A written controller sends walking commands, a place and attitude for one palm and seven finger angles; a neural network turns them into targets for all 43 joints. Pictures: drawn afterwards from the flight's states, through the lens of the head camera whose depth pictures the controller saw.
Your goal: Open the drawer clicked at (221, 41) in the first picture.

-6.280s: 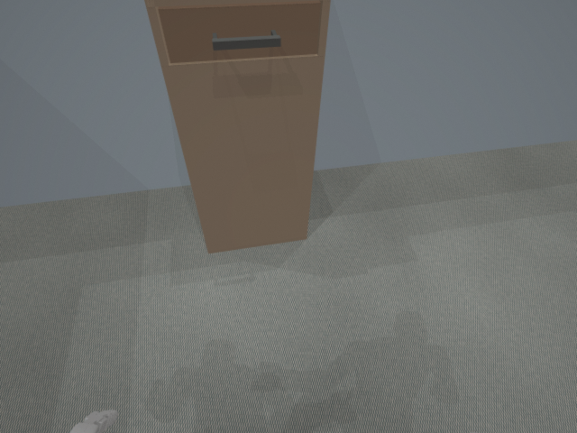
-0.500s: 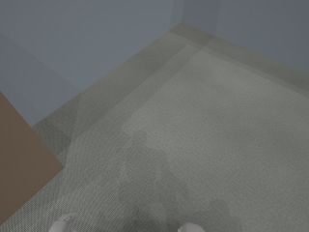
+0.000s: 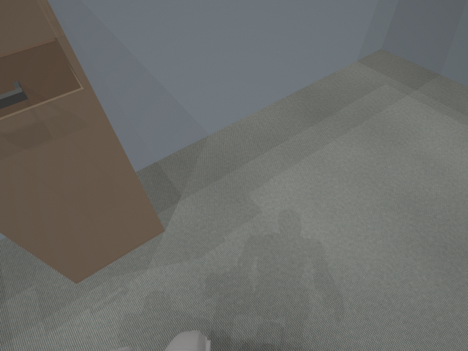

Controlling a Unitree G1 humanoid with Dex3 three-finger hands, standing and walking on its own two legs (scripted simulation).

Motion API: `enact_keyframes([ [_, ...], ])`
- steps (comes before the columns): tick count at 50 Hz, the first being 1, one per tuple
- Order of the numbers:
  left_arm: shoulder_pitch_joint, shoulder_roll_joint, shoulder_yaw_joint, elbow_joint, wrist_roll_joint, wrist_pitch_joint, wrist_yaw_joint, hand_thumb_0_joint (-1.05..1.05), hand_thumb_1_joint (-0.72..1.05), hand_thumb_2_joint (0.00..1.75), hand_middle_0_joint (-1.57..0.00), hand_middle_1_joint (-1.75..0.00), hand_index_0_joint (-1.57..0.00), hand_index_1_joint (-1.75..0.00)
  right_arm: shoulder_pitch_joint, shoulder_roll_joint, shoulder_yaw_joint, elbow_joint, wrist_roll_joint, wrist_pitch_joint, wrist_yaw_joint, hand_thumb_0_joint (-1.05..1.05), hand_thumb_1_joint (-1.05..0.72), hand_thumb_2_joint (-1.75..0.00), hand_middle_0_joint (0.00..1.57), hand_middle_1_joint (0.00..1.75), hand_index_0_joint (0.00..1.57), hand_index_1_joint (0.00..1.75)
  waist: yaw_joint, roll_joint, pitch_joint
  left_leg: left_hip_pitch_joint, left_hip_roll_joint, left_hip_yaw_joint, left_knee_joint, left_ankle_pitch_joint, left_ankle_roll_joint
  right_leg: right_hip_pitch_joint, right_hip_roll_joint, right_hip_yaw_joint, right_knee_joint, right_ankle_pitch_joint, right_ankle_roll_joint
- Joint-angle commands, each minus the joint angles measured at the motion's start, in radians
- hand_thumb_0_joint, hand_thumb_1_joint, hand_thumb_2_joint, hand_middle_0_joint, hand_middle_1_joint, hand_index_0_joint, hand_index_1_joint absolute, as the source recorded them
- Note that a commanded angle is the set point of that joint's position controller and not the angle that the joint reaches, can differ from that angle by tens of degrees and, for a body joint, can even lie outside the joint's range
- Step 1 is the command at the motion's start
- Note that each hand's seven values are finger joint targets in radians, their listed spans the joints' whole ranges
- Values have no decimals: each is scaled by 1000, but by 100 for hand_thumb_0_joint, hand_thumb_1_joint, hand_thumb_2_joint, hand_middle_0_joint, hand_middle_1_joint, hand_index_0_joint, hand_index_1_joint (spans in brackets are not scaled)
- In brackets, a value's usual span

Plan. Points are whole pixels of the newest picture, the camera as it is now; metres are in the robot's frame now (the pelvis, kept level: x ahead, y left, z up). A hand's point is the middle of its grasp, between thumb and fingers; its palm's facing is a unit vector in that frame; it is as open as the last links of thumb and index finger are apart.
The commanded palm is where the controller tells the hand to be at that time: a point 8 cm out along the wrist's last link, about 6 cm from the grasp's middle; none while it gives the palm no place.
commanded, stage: turn to face it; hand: left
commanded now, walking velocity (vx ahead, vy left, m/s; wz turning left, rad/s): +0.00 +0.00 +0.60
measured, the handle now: out of the picture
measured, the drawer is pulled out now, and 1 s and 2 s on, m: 0.00 0.00 0.00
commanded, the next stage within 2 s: take the last steps up to it in 0.90 s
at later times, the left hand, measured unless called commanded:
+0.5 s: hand out of the picture +0.03 +0.30 -0.17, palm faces +0.31 -0.92 -0.24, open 7.4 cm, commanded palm none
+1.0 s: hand out of the picture -0.02 +0.22 -0.14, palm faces +0.48 -0.83 -0.28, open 7.4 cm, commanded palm none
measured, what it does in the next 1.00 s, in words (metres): steps on the spot, turning left: left foot, then right foot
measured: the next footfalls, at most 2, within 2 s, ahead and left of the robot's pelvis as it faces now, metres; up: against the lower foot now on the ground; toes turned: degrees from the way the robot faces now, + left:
left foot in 0.18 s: +0.04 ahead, +0.15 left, +0.00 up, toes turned +12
right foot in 0.80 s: +0.08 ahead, -0.07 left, +0.00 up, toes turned +24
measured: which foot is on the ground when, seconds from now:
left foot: up 0.00-0.16, down 0.18-0.80, up 0.82-1.00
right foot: down 0.00-0.18, up 0.20-0.78, down 0.80-1.00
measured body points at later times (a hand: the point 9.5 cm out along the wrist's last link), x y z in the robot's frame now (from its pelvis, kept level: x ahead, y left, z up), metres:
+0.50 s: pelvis +0.00 +0.07 +0.00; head +0.02 +0.11 +0.45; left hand +0.01 +0.35 -0.15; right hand +0.15 -0.15 -0.12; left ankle +0.00 +0.14 -0.74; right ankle +0.03 -0.11 -0.66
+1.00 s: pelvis -0.01 +0.01 +0.00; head +0.01 -0.01 +0.45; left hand -0.04 +0.27 -0.12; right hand +0.14 -0.21 -0.16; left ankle -0.08 +0.14 -0.66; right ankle +0.04 -0.08 -0.74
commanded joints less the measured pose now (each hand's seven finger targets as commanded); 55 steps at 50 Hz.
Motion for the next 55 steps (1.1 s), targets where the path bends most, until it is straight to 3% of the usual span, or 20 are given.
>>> enact_keyframes([
  [1, 52, 231, 69, -46, 11, -17, 8, 0, 90, 90, -20, -30, -20, -30, -124, -30, 8, -113, 5, -32, 4, 0, -90, -90, 20, 30, 20, 30, 61, -253, -46, -17, 7, 64, -156, -28, 4, 61, -244, 98, -115, 542, -110],
  [5, 69, 259, 81, -40, 13, -7, 4, 0, 90, 90, -20, -30, -20, -30, -131, -27, 19, -126, 7, -49, 3, 0, -90, -90, 20, 30, 20, 30, 74, -270, -87, 100, -20, 126, -362, -15, 34, 68, -256, 62, -32, 589, -95],
  [7, 59, 260, 86, -35, 4, -3, 0, 0, 90, 90, -20, -30, -20, -30, -44, -64, 10, -113, 2, -62, -1, 0, -90, -90, 20, 30, 20, 30, 23, -209, -144, 265, -25, 121, -585, 140, 51, 30, -241, 4, 126, 548, -40],
  [8, 60, 237, 82, -46, -5, 0, -4, 0, 90, 90, -20, -30, -20, -30, 46, -141, -10, -93, -1, -73, -2, 0, -90, -90, 20, 30, 20, 30, -29, -28, -218, 478, 69, -12, -677, 361, 95, -127, -190, -30, 340, 377, 17],
  [9, 34, 159, 61, -93, -13, 1, -13, 0, 90, 90, -20, -30, -20, -30, 117, -264, -40, -85, -1, -82, -10, 0, -90, -90, 20, 30, 20, 30, -65, 305, -243, 617, 357, -396, -695, 848, 232, -440, -31, -18, 577, -326, 103],
  [10, -11, 172, 57, -108, -4, 14, -4, 0, 90, 90, -20, -30, -20, -30, 166, -280, -39, -59, 11, -73, -18, 0, -90, -90, 20, 30, 20, 30, -75, 213, -280, 596, 407, -383, -673, 957, 304, -449, -32, 116, 668, -375, 86],
  [13, -55, 177, 69, -71, -2, 20, -6, 0, 90, 90, -20, -30, -20, -30, 8, -184, -13, -103, 0, -75, -39, 0, -90, -90, 20, 30, 20, 30, -25, 162, -131, 398, 258, -283, -730, 599, 255, -456, -47, 171, 722, -167, 89],
  [14, -30, 181, 72, -55, 0, 21, -11, 0, 90, 90, -20, -30, -20, -30, -43, -157, -1, -115, -1, -78, -39, 0, -90, -90, 20, 30, 20, 30, 6, 150, -105, 358, 217, -237, -744, 571, 236, -432, -44, 173, 713, -108, 90],
  [17, 12, 177, 72, -32, 2, 22, -17, 0, 90, 90, -20, -30, -20, -30, -58, -145, 4, -125, 2, -86, -39, 0, -90, -90, 20, 30, 20, 30, 27, 94, -125, 334, 172, -210, -764, 519, 225, -384, -21, 169, 669, -39, 99],
  [30, -126, 147, 58, -92, -6, 16, 0, 0, 90, 90, -20, -30, -20, -30, 68, -130, -11, -84, -7, -76, -43, 0, -90, -90, 20, 30, 20, 30, -20, 90, -140, 399, 170, -433, -745, 502, 278, -365, 48, 202, 409, -115, 97],
  [37, -18, 138, 52, -65, -18, 2, 11, 0, 90, 90, -20, -30, -20, -30, 30, -107, -7, -80, -3, -66, -40, 0, -90, -90, 20, 30, 20, 30, 38, 86, -175, 230, 101, -436, -672, 515, 226, -35, 101, 186, 28, 32, 60],
  [38, 11, 153, 55, -55, -16, -5, 14, 0, 90, 90, -20, -30, -20, -30, 28, -89, -6, -80, 4, -66, -37, 0, -90, -90, 20, 30, 20, 30, 53, 38, -182, 157, 64, -407, -638, 410, 185, 73, 76, 199, -107, 118, 52],
  [39, 28, 205, 65, -51, -7, -14, 18, 0, 90, 90, -20, -30, -20, -30, 45, -44, 0, -81, 13, -68, -32, 0, -90, -90, 20, 30, 20, 30, 56, -104, -193, 22, -8, -309, -523, 208, 125, 200, -75, 333, -198, 104, 10],
  [40, 33, 272, 76, -57, 6, -17, 21, 0, 90, 90, -20, -30, -20, -30, 37, -4, 7, -105, 12, -70, -32, 0, -90, -90, 20, 30, 20, 30, 67, -326, -162, -119, -140, -107, -308, -109, 59, 198, -315, 573, -235, 177, -104],
  [41, 15, 278, 75, -71, 1, -11, 20, 0, 90, 90, -20, -30, -20, -30, 34, -56, -11, -106, 0, -62, -36, 0, -90, -90, 20, 30, 20, 30, 61, -226, -147, -69, -114, -109, -118, -187, 55, 53, -396, 566, -232, 253, -182],
  [42, -43, 226, 70, -80, -2, -11, 24, 0, 90, 90, -20, -30, -20, -30, 38, -52, -13, -82, -7, -46, -33, 0, -90, -90, 20, 30, 20, 30, 30, -158, -101, -59, -88, -128, -9, -126, 56, -24, -321, 475, -243, 196, -182],
  [44, -105, 181, 57, -77, -4, -15, 17, 0, 90, 90, -20, -30, -20, -30, 58, -40, -10, -42, -7, -34, -22, 0, -90, -90, 20, 30, 20, 30, -2, -161, -38, -47, -57, -84, 92, -29, 46, -89, -209, 354, -225, 185, -141],
  [46, -82, 162, 52, -62, -1, -23, 13, 0, 90, 90, -20, -30, -20, -30, 68, -24, -5, -37, -3, -36, -17, 0, -90, -90, 20, 30, 20, 30, -5, -164, -28, -45, -44, -57, 90, 13, 36, -81, -178, 275, -203, 277, -121],
  [50, 27, 180, 55, -13, 7, -26, 10, 0, 90, 90, -20, -30, -20, -30, -2, -5, 7, -41, 1, -37, -21, 0, -90, -90, 20, 30, 20, 30, 46, -223, -28, -6, -33, -16, -56, -23, 21, -29, -183, 251, -184, 355, -130],
  [55, 137, 187, 53, 62, 17, -34, -4, 0, 90, 90, -20, -30, -20, -30, -66, 20, 28, -48, -7, -67, -11, 0, -90, -90, 20, 30, 20, 30, 91, -264, -29, 82, -18, 59, -325, -49, 49, -5, -179, 287, -252, 26, -130],
])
